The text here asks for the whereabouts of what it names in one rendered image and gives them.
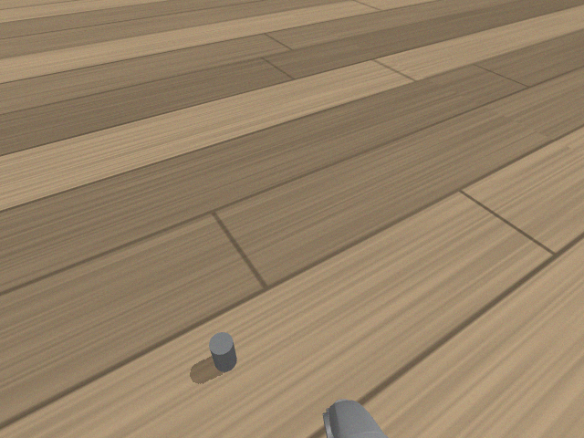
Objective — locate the can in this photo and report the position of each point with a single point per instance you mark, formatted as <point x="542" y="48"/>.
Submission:
<point x="223" y="351"/>

